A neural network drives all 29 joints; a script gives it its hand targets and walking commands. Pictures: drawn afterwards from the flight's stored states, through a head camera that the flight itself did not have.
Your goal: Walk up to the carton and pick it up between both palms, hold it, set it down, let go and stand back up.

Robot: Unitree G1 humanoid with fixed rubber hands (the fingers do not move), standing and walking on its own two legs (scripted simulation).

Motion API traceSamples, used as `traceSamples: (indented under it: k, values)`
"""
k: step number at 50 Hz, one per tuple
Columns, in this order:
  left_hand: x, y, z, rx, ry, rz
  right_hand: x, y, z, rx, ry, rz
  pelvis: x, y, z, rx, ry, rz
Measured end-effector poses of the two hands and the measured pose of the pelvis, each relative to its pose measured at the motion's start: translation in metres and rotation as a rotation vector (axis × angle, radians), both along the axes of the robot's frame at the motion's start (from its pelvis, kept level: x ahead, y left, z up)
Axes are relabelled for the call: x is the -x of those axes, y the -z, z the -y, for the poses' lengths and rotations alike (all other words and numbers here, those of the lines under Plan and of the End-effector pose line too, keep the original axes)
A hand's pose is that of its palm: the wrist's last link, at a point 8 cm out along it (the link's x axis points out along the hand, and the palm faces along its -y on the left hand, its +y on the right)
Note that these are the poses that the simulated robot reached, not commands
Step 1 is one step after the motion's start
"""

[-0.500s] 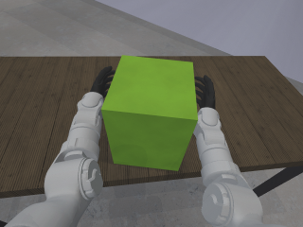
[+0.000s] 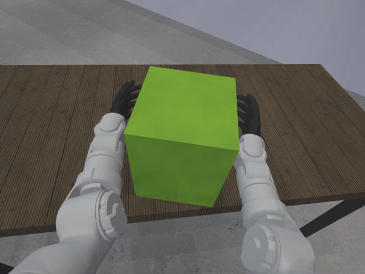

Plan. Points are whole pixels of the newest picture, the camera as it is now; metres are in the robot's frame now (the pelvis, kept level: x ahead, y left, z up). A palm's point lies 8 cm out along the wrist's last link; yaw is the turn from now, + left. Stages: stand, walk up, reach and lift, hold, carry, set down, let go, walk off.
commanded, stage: set down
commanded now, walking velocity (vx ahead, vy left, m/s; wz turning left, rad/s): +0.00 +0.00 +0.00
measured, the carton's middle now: (182, 140) +0.41 -0.01 +0.05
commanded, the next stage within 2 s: none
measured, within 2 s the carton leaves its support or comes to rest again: neither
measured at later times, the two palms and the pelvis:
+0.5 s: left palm (120, 115) +0.44 +0.13 +0.10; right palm (249, 131) +0.38 -0.15 +0.11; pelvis +0.00 +0.00 +0.00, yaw +0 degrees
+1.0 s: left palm (120, 115) +0.44 +0.13 +0.10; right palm (249, 133) +0.38 -0.16 +0.11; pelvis +0.00 +0.00 +0.00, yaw +0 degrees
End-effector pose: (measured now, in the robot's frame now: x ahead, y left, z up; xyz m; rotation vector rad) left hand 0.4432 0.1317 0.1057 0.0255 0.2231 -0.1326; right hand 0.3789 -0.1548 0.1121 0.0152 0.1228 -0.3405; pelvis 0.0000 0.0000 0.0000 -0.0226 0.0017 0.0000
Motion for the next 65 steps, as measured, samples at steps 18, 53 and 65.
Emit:
traceSamples:
  k: [18,53,65]
  values:
    - [0.001,0.002,0.0,0.045,-0.005,-0.005,0.0,0.0,0.0,0.01,-0.001,0.009,0.0,0.0,0.0,0.0,0.0,0.0]
    - [-0.001,0.014,-0.002,-0.034,0.026,0.012,0.001,0.015,0.001,0.047,-0.008,-0.001,0.002,0.0,0.001,-0.001,-0.001,0.003]
    - [-0.002,0.051,-0.006,-0.087,0.017,-0.036,-0.004,0.048,-0.001,0.033,0.002,-0.074,0.005,0.005,-0.003,0.005,0.004,-0.191]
